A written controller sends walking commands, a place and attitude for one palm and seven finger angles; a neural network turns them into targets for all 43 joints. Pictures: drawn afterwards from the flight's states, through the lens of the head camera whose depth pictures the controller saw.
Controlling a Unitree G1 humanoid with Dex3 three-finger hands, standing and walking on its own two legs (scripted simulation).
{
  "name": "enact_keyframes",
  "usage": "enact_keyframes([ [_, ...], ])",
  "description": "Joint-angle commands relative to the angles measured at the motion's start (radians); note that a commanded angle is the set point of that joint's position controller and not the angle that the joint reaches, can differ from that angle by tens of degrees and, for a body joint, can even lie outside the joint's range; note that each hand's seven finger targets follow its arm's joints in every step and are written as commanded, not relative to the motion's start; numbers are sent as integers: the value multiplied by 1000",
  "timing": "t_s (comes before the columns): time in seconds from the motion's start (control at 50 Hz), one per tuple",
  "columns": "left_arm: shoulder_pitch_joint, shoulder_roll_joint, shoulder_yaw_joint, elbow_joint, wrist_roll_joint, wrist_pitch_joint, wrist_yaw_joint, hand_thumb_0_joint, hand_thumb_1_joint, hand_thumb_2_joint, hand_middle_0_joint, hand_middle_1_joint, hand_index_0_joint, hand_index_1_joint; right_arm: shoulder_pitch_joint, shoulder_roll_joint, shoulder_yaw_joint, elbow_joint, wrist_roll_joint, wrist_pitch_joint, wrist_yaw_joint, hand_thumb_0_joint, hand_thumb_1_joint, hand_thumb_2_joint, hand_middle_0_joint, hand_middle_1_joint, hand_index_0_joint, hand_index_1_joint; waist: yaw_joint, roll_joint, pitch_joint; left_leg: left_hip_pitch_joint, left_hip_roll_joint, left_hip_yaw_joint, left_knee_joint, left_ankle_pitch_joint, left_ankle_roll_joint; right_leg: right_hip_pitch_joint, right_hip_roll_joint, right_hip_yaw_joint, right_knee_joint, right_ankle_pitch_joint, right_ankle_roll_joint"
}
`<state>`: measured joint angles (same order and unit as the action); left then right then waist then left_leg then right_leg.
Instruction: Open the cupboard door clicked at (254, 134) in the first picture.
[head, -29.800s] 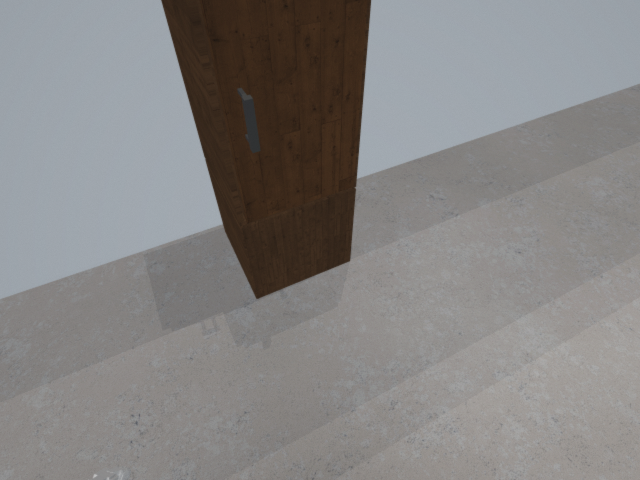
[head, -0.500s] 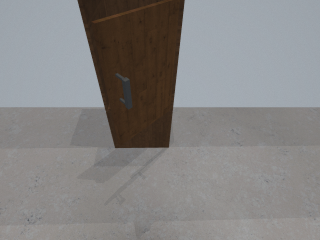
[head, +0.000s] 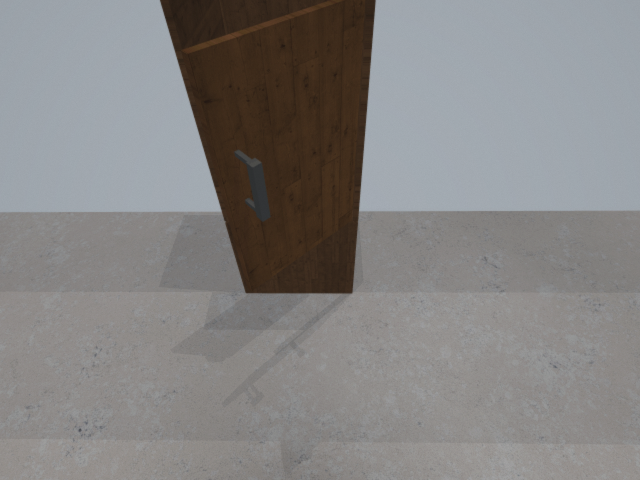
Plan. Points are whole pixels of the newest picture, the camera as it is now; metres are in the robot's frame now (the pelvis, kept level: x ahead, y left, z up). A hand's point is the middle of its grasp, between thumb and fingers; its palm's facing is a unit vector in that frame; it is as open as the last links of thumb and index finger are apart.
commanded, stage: let the arm hang, fingers relaxed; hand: left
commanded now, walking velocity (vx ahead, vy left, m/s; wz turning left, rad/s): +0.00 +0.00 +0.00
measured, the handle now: (252, 186) +0.61 +0.17 +0.00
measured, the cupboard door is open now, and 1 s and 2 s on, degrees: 43 43 43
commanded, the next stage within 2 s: look to check the result in 0.34 s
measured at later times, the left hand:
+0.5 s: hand out of the picture +0.06 +0.19 -0.17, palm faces +0.00 -0.97 -0.25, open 7.4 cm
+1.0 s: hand out of the picture +0.04 +0.19 -0.17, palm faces +0.00 -0.97 -0.25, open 7.4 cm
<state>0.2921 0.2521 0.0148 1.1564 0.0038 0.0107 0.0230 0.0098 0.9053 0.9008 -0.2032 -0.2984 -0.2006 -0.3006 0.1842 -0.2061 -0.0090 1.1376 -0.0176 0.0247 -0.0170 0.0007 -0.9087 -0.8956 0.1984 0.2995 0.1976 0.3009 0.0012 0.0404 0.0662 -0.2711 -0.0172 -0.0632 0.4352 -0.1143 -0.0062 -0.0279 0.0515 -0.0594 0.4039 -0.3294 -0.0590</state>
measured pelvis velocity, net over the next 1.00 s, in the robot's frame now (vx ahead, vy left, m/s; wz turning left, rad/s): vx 0.03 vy -0.01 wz -0.03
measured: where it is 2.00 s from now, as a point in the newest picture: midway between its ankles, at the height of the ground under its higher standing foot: outside the picture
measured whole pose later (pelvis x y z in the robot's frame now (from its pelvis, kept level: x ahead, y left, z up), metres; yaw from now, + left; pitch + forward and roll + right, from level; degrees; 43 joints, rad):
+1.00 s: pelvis +0.03 -0.01 +0.00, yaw -2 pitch -2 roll +1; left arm 0.26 0.20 0.01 1.13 0.00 0.00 0.03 0.01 0.90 0.90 -0.20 -0.30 -0.20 -0.30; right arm 0.18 -0.20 0.00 1.15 -0.02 0.01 -0.03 0.00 -0.91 -0.90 0.20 0.30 0.20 0.30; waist 0.00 0.01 0.06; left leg -0.22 -0.01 -0.03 0.40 -0.15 -0.01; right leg 0.03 0.05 -0.02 0.34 -0.34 -0.06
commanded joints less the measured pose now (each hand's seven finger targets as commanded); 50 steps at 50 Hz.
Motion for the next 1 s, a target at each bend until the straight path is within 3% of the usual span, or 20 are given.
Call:
enact_keyframes([
  [0.0, 3, 133, 24, -55, 4, -20, 12, 0, 900, 900, -200, -300, -200, -300, 5, -165, -25, -41, 1, -18, -16, 0, -900, -900, 200, 300, 200, 300, -8, -76, 23, 96, 97, -67, -26, 88, 52, -158, -161, 107, -122, 166, 5],
  [0.22, -44, 135, 32, -85, 2, -23, 14, 0, 900, 900, -200, -300, -200, -300, -12, -158, -19, -46, -3, -24, -17, 0, -900, -900, 200, 300, 200, 300, -3, -37, -5, 102, 98, -56, -28, 153, 43, -100, -166, 109, -116, 283, 24],
  [0.26, -48, 141, 35, -87, 2, -25, 14, 0, 900, 900, -200, -300, -200, -300, -14, -165, -18, -48, -2, -27, -19, 0, -900, -900, 200, 300, 200, 300, -3, -33, -31, 114, 100, -53, -21, 189, 44, -77, -166, 112, -111, 337, 29],
  [0.28, -47, 143, 39, -90, 3, -25, 16, 0, 900, 900, -200, -300, -200, -300, -13, -165, -19, -50, 0, -28, -20, 0, -900, -900, 200, 300, 200, 300, -1, -58, -32, 109, 99, -47, -15, 189, 45, -71, -165, 108, -113, 358, 37],
  [0.36, -47, 135, 40, -90, 1, -24, 19, 0, 900, 900, -200, -300, -200, -300, -4, -163, -18, -49, -1, -29, -25, 0, -900, -900, 200, 300, 200, 300, -4, -41, -52, 125, 99, -33, 2, 241, 43, -43, -168, 107, -99, 460, 41],
  [0.42, -43, 125, 36, -86, -1, -20, 19, 0, 900, 900, -200, -300, -200, -300, 2, -153, -15, -47, 0, -25, -27, 0, -900, -900, 200, 300, 200, 300, -6, -41, -25, 121, 101, -33, -4, 215, 43, -60, -164, 109, -107, 419, 40],
  [0.74, 1, 99, 22, -62, -1, -19, 17, 0, 900, 900, -200, -300, -200, -300, 20, -144, -13, -31, 3, -25, -28, 0, -900, -900, 200, 300, 200, 300, -8, -31, -22, 160, 111, -43, -37, 192, 47, -83, -152, 113, -122, 298, 20],
  [0.78, 12, 100, 23, -59, 0, -21, 17, 0, 900, 900, -200, -300, -200, -300, 14, -143, -13, -34, 6, -25, -28, 0, -900, -900, 200, 300, 200, 300, -4, -61, -9, 160, 110, -37, -35, 182, 50, -93, -151, 110, -132, 298, 24],
  [0.98, 25, 90, 20, -58, 0, -23, 19, 0, 900, 900, -200, -300, -200, -300, 17, -133, -12, -29, 4, -26, -28, 0, -900, -900, 200, 300, 200, 300, -2, -50, -4, 158, 107, -33, -39, 171, 48, -94, -153, 112, -137, 295, 24],
])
